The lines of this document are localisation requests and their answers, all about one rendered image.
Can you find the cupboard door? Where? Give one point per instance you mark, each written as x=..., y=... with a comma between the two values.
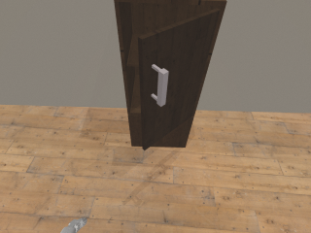
x=181, y=48

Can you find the handle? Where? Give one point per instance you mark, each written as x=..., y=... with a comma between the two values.
x=162, y=83

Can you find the robot left hand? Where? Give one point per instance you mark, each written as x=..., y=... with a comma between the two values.
x=75, y=225

